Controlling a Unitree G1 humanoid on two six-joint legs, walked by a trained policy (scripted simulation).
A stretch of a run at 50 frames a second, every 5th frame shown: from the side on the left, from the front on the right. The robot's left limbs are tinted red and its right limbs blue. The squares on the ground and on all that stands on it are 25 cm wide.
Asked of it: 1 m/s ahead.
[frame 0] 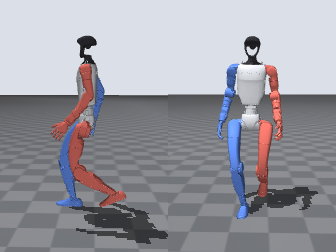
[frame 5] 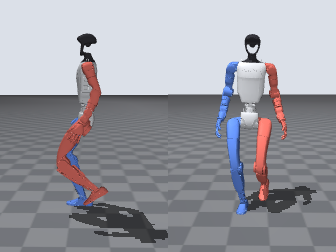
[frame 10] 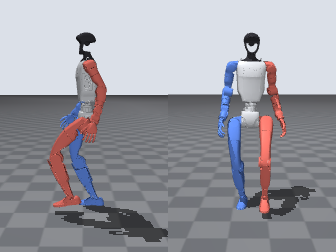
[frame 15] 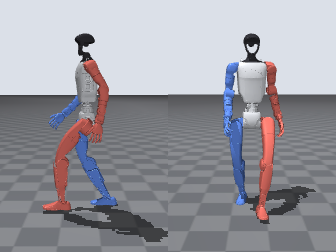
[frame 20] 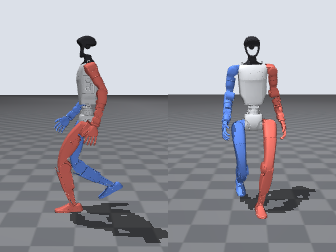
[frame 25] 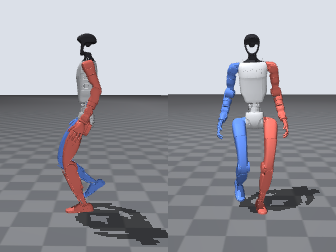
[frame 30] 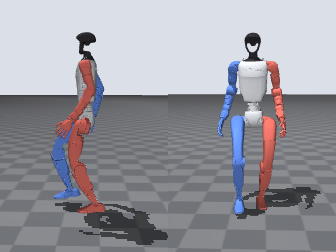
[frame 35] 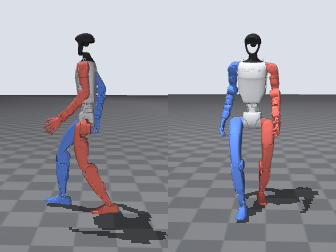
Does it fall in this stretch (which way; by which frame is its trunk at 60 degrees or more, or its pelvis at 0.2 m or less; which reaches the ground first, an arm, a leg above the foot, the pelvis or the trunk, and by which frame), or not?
no
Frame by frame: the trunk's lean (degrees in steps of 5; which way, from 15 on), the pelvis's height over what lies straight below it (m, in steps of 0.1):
0: 0, 0.7
5: 0, 0.7
10: 0, 0.8
15: 0, 0.7
20: 0, 0.7
25: 0, 0.7
30: 0, 0.8
35: 0, 0.7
